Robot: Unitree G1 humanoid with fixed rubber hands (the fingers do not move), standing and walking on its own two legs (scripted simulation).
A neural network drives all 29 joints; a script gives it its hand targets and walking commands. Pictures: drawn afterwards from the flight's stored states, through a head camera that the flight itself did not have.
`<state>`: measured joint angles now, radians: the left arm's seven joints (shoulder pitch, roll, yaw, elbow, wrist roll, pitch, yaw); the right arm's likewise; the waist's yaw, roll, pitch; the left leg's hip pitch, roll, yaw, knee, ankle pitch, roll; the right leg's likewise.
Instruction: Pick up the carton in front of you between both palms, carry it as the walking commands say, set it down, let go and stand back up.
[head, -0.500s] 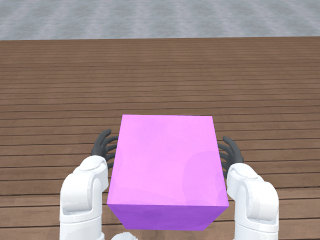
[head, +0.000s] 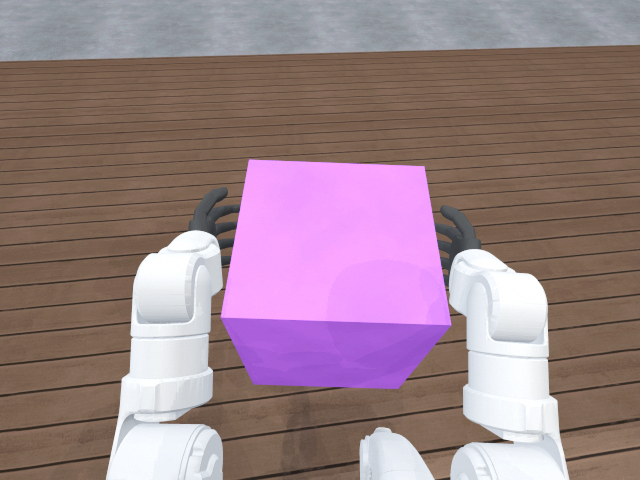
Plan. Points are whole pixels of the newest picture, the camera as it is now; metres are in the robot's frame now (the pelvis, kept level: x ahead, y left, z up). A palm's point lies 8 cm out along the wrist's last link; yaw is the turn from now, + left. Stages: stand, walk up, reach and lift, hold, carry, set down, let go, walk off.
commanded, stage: carry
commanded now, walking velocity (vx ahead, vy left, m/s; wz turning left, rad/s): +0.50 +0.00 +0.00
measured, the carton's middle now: (330, 285) +0.35 -0.01 +0.01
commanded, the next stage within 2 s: none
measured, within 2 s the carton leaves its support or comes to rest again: neither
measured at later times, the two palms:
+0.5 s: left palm (239, 84) +0.69 +0.14 +0.08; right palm (413, 89) +0.71 -0.16 +0.07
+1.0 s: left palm (257, 30) +1.03 +0.14 -0.01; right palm (385, 40) +1.01 -0.16 +0.00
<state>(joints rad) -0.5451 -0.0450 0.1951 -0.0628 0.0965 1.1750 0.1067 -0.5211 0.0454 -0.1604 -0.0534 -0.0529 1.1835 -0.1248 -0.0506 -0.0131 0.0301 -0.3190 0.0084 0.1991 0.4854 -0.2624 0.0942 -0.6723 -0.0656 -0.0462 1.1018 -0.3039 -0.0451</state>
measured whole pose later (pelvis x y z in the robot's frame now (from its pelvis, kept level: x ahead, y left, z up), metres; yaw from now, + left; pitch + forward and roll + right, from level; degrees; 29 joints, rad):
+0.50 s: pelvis +0.34 -0.04 -0.02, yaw +1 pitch +7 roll +2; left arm -0.61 -0.06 0.25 -0.08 0.06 1.16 0.12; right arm -0.61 0.06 -0.21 -0.09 -0.08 1.22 -0.13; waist 0.04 0.00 0.07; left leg -0.65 0.03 0.01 0.91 -0.22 0.04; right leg -0.29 0.02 -0.13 0.54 -0.20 -0.13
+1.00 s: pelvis +0.67 +0.01 -0.08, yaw +0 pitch +6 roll -2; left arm -0.54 -0.06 0.22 -0.01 0.10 1.13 0.12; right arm -0.53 0.05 -0.19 0.02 -0.05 1.14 -0.12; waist -0.07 0.01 0.03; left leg -0.26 -0.07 0.10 0.54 -0.23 0.12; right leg -0.71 -0.03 -0.01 0.87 -0.12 -0.05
